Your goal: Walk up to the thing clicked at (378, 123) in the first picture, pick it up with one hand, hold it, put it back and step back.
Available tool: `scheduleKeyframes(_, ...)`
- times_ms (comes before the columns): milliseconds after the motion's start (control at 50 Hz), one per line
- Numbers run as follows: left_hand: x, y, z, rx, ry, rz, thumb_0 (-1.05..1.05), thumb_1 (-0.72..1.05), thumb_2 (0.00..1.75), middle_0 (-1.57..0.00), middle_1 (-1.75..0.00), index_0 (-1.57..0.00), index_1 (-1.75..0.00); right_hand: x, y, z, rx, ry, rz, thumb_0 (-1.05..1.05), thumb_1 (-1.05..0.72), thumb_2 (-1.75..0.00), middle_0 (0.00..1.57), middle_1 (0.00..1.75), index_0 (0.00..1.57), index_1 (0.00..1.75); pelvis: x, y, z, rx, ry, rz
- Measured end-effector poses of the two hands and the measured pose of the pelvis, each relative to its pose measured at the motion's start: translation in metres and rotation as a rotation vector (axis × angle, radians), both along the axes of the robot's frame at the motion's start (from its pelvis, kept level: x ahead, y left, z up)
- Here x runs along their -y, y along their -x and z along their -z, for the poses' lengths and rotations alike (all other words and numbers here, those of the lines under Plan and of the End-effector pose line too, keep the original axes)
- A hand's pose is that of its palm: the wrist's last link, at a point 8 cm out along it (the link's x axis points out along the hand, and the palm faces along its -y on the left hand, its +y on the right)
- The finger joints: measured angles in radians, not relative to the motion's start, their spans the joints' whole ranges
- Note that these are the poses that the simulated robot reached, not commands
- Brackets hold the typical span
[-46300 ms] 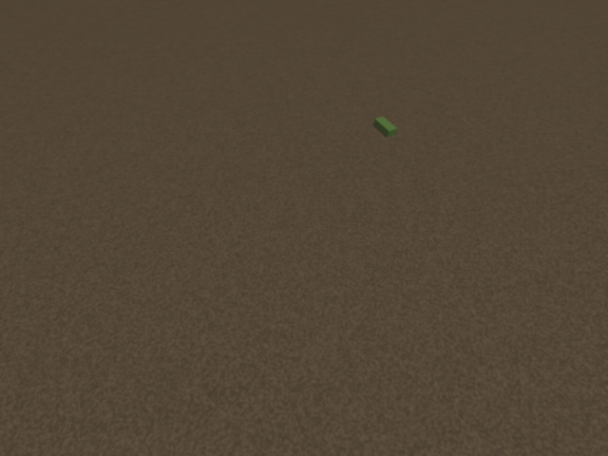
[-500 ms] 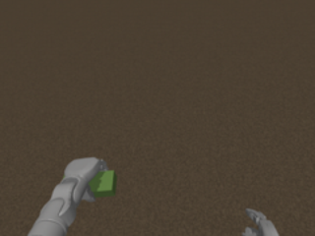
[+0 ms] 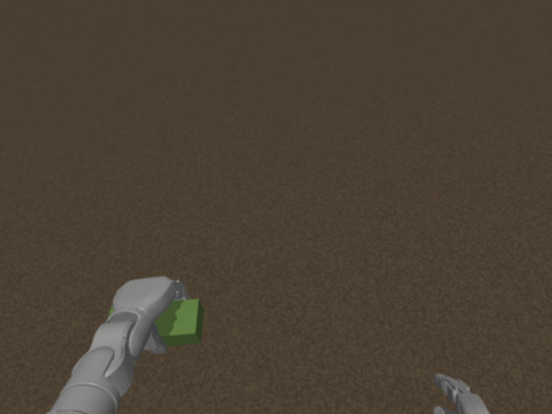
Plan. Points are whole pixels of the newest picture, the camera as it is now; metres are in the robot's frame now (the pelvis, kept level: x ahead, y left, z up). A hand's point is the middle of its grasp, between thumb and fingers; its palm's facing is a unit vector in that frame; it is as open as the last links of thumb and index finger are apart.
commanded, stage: crouch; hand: left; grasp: from above
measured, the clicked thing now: (155, 324) +0.30 +0.23 -0.07
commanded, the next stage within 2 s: lower in 1.96 s
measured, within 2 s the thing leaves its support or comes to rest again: neither
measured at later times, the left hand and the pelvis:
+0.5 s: hand (186, 342) +0.33 +0.23 -0.22, palm faces -0.41 +0.04 -0.91, open 8.9 cm; pelvis -0.04 +0.01 -0.12, yaw +1 degrees
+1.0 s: hand (206, 358) +0.38 +0.24 -0.45, palm faces -0.44 -0.01 -0.90, open 8.9 cm; pelvis -0.07 +0.01 -0.30, yaw +0 degrees
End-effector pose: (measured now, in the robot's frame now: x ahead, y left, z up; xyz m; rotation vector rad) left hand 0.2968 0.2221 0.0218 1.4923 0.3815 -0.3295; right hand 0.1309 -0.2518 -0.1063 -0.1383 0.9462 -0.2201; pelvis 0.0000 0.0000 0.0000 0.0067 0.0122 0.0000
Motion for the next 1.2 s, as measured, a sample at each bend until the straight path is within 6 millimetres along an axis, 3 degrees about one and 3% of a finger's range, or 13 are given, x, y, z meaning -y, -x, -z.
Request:
scheduleKeyframes(140,0.000,0.002,0.023,-0.016,-0.004,0.005,0.03,0.19,0.29,-0.84,-0.32,-0.85,-0.31,0.002,0.005,0.002,-0.022,0.012,-0.007,0.01,-0.90,-0.90,0.20,0.30,0.20,0.30,0.002,0.004,0.003,-0.026,-0.001,-0.008)
scheduleKeyframes(300,-0.003,-0.005,0.083,-0.009,-0.045,0.027,0.03,0.18,0.29,-0.84,-0.31,-0.85,-0.30,0.014,0.030,0.030,-0.111,0.066,-0.023,0.01,-0.90,-0.90,0.20,0.30,0.20,0.30,0.001,0.017,0.032,-0.155,0.009,-0.023)
scheduleKeyframes(500,-0.001,-0.038,0.184,0.033,-0.086,0.030,0.03,0.19,0.29,-0.84,-0.32,-0.84,-0.31,0.029,0.098,0.114,-0.265,0.131,0.035,0.01,-0.90,-0.90,0.20,0.30,0.20,0.30,-0.005,0.039,0.115,-0.367,0.033,-0.023)
scheduleKeyframes(620,0.001,-0.055,0.244,0.042,-0.086,0.009,0.03,0.19,0.29,-0.83,-0.32,-0.84,-0.31,0.021,0.140,0.171,-0.354,0.129,0.078,0.01,-0.90,-0.90,0.20,0.30,0.20,0.30,-0.009,0.051,0.168,-0.462,0.041,-0.020)
scheduleKeyframes(720,-0.002,-0.063,0.291,0.017,-0.085,-0.009,0.03,0.19,0.28,-0.83,-0.32,-0.84,-0.31,0.010,0.160,0.214,-0.401,0.107,0.083,0.01,-0.90,-0.90,0.20,0.30,0.20,0.30,-0.011,0.059,0.207,-0.520,0.045,-0.020)
scheduleKeyframes(840,-0.009,-0.072,0.348,-0.021,-0.069,-0.013,0.03,0.19,0.28,-0.83,-0.32,-0.84,-0.31,0.003,0.163,0.260,-0.417,0.093,0.050,0.01,-0.89,-0.90,0.21,0.30,0.20,0.30,-0.010,0.066,0.252,-0.577,0.056,-0.024)
scheduleKeyframes(980,-0.014,-0.083,0.408,-0.004,-0.050,0.009,0.03,0.19,0.29,-0.83,-0.32,-0.84,-0.31,0.008,0.149,0.303,-0.418,0.115,-0.015,0.01,-0.89,-0.90,0.21,0.30,0.20,0.30,-0.009,0.068,0.299,-0.627,0.076,-0.026)
scheduleKeyframes(1200,-0.017,-0.093,0.472,-0.014,-0.045,-0.015,0.03,0.19,0.29,-0.84,-0.32,-0.85,-0.31,0.018,0.131,0.346,-0.423,0.138,-0.085,0.00,-0.90,-0.90,0.21,0.30,0.20,0.30,-0.007,0.068,0.346,-0.645,0.088,-0.024)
